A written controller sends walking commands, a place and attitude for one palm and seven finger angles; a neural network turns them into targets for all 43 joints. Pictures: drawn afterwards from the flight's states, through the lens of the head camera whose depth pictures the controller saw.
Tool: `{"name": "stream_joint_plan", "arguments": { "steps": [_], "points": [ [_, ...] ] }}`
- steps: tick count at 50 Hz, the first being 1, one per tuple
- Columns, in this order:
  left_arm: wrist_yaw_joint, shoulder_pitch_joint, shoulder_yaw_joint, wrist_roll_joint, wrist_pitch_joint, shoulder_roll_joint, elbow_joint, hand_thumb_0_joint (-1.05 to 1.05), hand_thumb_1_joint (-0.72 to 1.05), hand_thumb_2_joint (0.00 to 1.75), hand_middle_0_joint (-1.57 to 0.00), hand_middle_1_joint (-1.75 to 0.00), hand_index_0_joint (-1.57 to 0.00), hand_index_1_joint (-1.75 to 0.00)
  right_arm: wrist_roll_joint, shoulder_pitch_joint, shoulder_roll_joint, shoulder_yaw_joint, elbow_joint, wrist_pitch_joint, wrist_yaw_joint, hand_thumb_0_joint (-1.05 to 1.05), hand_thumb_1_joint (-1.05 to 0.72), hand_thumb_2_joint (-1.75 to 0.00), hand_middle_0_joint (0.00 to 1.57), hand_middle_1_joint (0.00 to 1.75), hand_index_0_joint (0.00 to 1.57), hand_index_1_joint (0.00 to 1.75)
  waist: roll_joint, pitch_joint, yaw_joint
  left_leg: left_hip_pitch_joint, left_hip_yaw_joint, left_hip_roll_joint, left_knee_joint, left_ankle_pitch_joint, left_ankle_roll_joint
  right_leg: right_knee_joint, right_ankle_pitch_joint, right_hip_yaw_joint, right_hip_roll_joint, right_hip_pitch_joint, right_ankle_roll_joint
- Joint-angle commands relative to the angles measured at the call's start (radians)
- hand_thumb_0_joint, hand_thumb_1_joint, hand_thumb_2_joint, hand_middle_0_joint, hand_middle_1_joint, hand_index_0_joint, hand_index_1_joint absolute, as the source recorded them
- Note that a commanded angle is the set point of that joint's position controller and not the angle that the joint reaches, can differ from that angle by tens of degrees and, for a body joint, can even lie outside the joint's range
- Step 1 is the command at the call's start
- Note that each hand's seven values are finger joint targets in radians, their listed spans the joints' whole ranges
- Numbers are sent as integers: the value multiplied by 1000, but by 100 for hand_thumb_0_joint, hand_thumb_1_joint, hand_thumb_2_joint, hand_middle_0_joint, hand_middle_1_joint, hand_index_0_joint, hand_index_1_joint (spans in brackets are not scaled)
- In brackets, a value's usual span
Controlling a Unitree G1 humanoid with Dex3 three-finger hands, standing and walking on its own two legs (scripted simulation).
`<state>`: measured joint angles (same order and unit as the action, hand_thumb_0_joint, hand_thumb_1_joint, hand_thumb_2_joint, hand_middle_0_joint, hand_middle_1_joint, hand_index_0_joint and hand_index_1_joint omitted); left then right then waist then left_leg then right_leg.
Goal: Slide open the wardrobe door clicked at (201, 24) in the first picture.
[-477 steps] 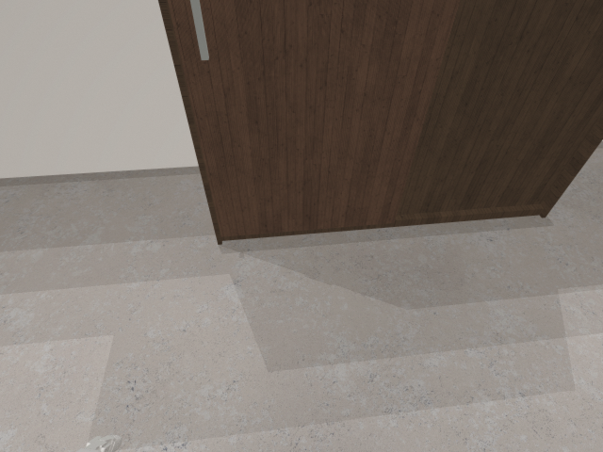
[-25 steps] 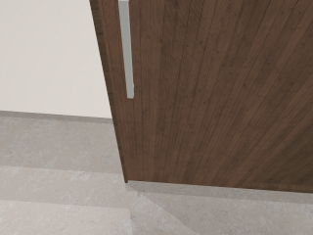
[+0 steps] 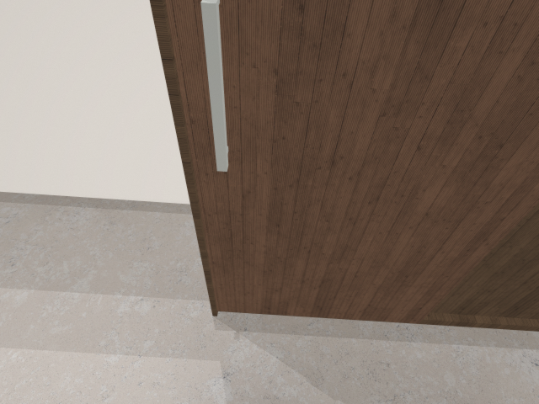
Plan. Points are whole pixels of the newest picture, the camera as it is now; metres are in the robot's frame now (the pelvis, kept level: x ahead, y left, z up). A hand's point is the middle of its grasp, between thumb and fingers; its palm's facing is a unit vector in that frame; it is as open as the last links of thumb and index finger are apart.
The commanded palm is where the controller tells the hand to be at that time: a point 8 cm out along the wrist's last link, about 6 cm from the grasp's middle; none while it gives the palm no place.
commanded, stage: look again from close up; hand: left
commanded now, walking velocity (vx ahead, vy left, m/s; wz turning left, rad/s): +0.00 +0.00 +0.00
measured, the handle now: (219, 95) +0.53 +0.13 +0.19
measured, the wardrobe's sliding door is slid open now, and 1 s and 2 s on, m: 0.00 0.00 0.00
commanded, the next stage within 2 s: raise the hand with hooked fingers in 0.78 s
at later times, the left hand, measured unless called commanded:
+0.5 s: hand out of the picture +0.00 +0.17 -0.18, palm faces +0.01 -0.98 -0.19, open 7.3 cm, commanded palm none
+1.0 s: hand out of the picture +0.12 +0.18 -0.10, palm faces +0.24 -0.95 -0.18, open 7.4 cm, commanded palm +0.11 +0.23 -0.05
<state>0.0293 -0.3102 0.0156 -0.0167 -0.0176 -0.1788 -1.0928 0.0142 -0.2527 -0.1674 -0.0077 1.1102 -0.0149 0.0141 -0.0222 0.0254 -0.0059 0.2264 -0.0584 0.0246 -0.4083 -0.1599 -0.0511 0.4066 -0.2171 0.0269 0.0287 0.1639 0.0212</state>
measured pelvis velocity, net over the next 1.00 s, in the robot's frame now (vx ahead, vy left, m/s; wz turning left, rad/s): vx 0.00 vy -0.01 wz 0.01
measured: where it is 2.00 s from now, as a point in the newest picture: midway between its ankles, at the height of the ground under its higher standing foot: outside the picture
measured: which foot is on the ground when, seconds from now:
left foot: down 0.00-1.00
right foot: down 0.00-1.00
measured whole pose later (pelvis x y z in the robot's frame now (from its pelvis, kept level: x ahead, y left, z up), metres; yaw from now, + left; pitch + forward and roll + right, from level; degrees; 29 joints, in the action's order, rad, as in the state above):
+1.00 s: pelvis +0.00 -0.01 -0.01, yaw +1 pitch -2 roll +0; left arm 0.11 -0.48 -0.01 0.12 -0.01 -0.17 -0.36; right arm -0.04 -0.34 -0.20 -0.02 0.92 -0.18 0.07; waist 0.00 0.01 -0.01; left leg 0.25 -0.05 0.03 -0.47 -0.20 -0.04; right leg 0.51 -0.28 0.03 0.04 0.20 0.00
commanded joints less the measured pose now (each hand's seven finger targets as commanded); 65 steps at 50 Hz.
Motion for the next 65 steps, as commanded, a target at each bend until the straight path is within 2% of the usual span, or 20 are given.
{"name": "stream_joint_plan", "arguments": {
  "steps": [1,24,42,43,44,45,46,47,48,49,50,51,52,54,55,57,59,60,62,65],
  "points": [
    [6,-61,-22,-1,-11,-102,29,0,90,90,-20,-30,-20,-30,-3,-30,-128,25,-28,-14,5,0,-90,-90,20,30,20,30,37,29,1,8,148,-127,120,-76,19,-78,1,-78,80,37,-47],
    [7,-59,-22,-1,-12,-105,24,0,90,90,-20,-30,-20,-30,-4,-36,-127,22,-18,-18,8,0,-90,-90,20,30,20,30,17,22,1,-25,135,-127,109,-3,18,-84,29,-82,83,32,-46],
    [6,-58,-24,-1,-11,-99,16,0,90,90,-20,-30,-20,-30,-4,-42,-121,20,-10,-17,11,0,-90,-90,20,30,20,30,18,42,1,-22,134,-129,121,-30,23,-92,10,-83,81,39,-47],
    [7,-64,-24,-2,-11,-101,19,0,90,90,-20,-30,-20,-30,-5,-45,-118,19,-9,-18,10,0,-90,-90,20,30,20,30,16,37,-2,-24,132,-130,116,-9,20,-93,25,-82,82,28,-46],
    [46,-105,-9,-15,-28,-81,-6,0,90,90,-20,-30,-20,-30,-10,25,-122,13,-81,-28,2,0,-90,-90,20,30,20,30,50,73,-20,10,83,-135,-83,133,46,-71,225,-111,113,73,-41],
    [41,620,-176,205,-235,-346,1567,0,88,89,-20,-32,-20,-32,-64,-12,-277,42,-442,-152,47,0,-90,-90,20,30,20,30,227,-433,118,-301,82,-28,15,104,49,35,177,14,-4,-1,-46],
    [85,214,-149,128,-176,-272,1361,0,85,88,-20,-33,-20,-33,-69,80,-185,-1,-401,-250,77,0,-90,-90,20,30,20,30,343,-380,1,-299,66,-72,55,117,46,112,-1,34,-26,57,-72],
    [122,76,-70,130,-135,-98,1075,0,83,87,-21,-34,-21,-34,-51,60,-174,11,-292,-267,84,0,-90,-90,20,30,20,30,262,-261,35,-147,68,-73,59,-24,61,114,-40,52,-27,90,-64],
    [125,-146,-4,147,-48,25,1003,0,81,86,-21,-36,-21,-36,-75,7,-146,26,-333,-267,65,0,-90,-90,20,30,20,30,206,-145,32,-32,129,-75,89,-169,67,108,-97,72,-16,139,-51],
    [101,4,4,199,-75,2,1258,0,78,85,-21,-37,-21,-37,-95,48,-176,25,-440,-271,64,0,-90,-90,20,30,20,30,139,-31,44,34,136,-74,79,-259,56,92,-110,75,-17,156,-49],
    [88,28,-84,198,-136,-91,1280,0,76,84,-21,-39,-21,-39,-78,92,-204,36,-461,-289,74,0,-90,-90,20,30,20,30,94,-44,41,36,131,-60,42,-281,49,70,-153,63,-19,168,-47],
    [75,5,-123,191,-186,-120,1229,0,74,83,-21,-40,-21,-40,-64,99,-206,44,-472,-297,78,0,-90,-90,20,30,20,30,-1,2,46,88,128,-47,8,-296,49,67,-209,63,-25,220,-42],
    [49,-62,-169,199,-227,-115,1109,0,71,82,-21,-42,-21,-42,-49,89,-202,54,-481,-292,75,0,-90,-90,20,30,20,30,-129,37,35,150,123,-40,-41,-279,47,84,-252,72,-36,283,-39],
    [-62,-249,-204,225,-334,-61,895,0,67,80,-22,-45,-22,-45,-43,101,-192,66,-523,-274,48,0,-90,-90,20,30,20,30,-269,82,-17,274,91,-24,-137,-244,59,137,-308,79,-44,366,-38],
    [-132,-299,-217,248,-402,-55,862,0,64,79,-22,-47,-22,-47,-36,121,-195,75,-548,-268,35,0,-90,-90,20,30,20,30,-284,70,-35,326,66,-18,-198,-230,61,178,-321,66,-45,406,-38],
    [-286,-316,-235,288,-510,-84,870,0,60,77,-22,-50,-22,-50,-36,149,-212,90,-613,-265,10,0,-90,-90,20,30,20,30,-223,10,-37,373,41,-4,-287,-219,64,234,-297,34,-36,413,-46],
    [-404,-355,-307,316,-495,-162,892,0,55,75,-22,-53,-22,-53,-56,167,-224,96,-690,-263,-4,0,-90,-90,20,30,20,30,-64,-85,-68,361,15,17,-329,-165,56,261,-195,-4,-16,334,-57],
    [-426,-313,-346,328,-466,-215,991,0,53,74,-23,-54,-23,-54,-66,179,-222,93,-723,-263,1,0,-90,-90,20,30,20,30,7,-156,-78,355,2,19,-342,-152,49,271,-176,-20,-11,315,-54],
    [-430,-225,-383,367,-415,-245,1184,0,48,72,-23,-57,-23,-57,-66,176,-206,86,-768,-265,20,0,-90,-90,20,30,20,30,70,-270,-70,314,-1,13,-357,-126,35,274,-156,-37,-12,293,-41],
    [-361,-71,-407,392,-451,-253,1458,0,41,69,-24,-62,-24,-62,-48,102,-182,80,-756,-275,39,0,-90,-90,20,30,20,30,146,-318,-21,237,42,-10,-383,-77,25,278,-110,-46,-26,322,-34]
  ]
}}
